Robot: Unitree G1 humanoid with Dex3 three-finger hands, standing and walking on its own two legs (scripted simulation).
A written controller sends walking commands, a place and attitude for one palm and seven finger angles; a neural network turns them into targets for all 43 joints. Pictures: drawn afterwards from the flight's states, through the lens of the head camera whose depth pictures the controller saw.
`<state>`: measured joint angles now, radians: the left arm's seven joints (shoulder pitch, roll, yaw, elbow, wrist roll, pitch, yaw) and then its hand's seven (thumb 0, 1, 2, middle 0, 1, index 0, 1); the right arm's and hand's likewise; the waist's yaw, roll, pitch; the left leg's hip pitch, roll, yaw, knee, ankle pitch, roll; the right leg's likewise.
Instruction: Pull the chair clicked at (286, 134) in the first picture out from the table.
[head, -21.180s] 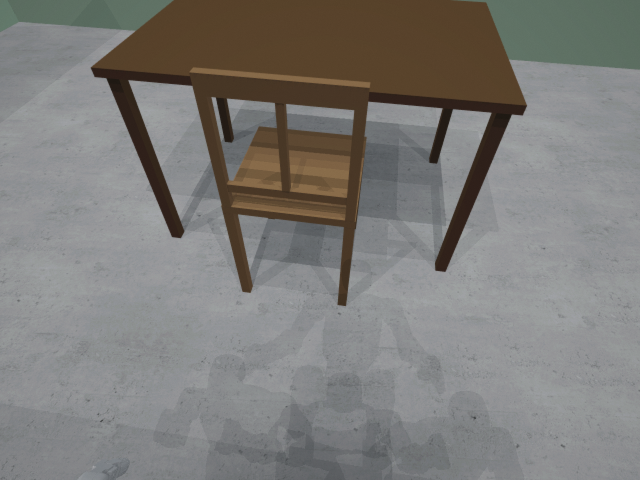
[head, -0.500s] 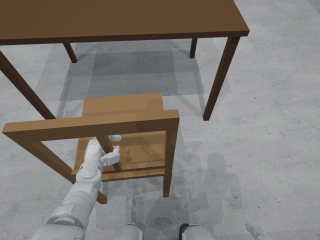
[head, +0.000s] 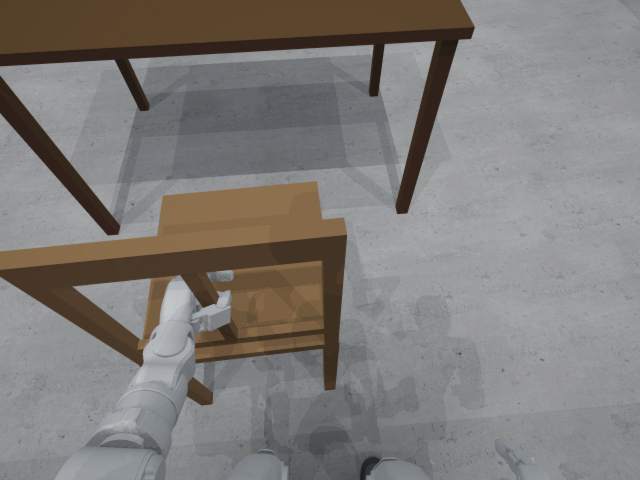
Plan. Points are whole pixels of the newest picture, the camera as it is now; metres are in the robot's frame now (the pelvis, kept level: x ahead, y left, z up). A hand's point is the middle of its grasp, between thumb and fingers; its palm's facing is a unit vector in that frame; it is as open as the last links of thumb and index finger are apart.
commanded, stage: step backward, pulling the chair out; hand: left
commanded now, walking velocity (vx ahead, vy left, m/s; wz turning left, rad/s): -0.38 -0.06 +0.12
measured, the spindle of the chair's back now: (214, 306) +0.36 +0.17 -0.10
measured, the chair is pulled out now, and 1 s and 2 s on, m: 0.41 0.64 0.64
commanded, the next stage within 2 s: stop walking, hand still on the chair in 0.28 s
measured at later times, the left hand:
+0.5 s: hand (220, 416) +0.20 +0.13 -0.06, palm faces +0.05 -0.98 -0.17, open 5.4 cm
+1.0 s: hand out of the picture +0.12 +0.13 -0.06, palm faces +0.04 -0.99 -0.16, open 5.4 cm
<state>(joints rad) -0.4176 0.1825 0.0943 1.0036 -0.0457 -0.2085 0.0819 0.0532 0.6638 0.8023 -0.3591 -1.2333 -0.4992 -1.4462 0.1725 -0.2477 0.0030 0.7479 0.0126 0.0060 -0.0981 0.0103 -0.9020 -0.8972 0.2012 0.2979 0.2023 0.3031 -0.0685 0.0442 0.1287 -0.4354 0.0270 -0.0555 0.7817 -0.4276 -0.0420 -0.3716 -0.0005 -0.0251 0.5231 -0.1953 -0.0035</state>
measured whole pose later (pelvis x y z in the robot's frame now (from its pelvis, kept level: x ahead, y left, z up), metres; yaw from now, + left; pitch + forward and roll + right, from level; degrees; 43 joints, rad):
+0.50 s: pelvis -0.12 -0.01 +0.00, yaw +3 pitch +0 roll -1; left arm -0.36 0.14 0.03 0.92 -0.05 -0.13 0.08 0.06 0.68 0.80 -0.33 -1.25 -0.50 -1.45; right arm 0.21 -0.25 0.02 0.74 0.02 0.00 -0.11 0.01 -0.90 -0.90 0.20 0.30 0.20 0.30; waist -0.06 0.04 0.11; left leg -0.34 0.02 -0.05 0.61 -0.30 -0.01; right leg -0.36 -0.02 -0.05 0.56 -0.20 0.01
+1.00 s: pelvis -0.11 -0.01 +0.01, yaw +1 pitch -2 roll +0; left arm 0.05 0.12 -0.06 0.65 -0.02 -0.13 0.07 0.07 0.68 0.83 -0.33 -1.25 -0.50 -1.45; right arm 0.23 -0.20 0.05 0.71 0.00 -0.06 -0.10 0.01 -0.90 -0.90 0.20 0.30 0.20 0.30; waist -0.01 0.02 0.02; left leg -0.19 0.02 0.00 0.45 -0.23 -0.01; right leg -0.24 -0.03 -0.01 0.43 -0.16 0.02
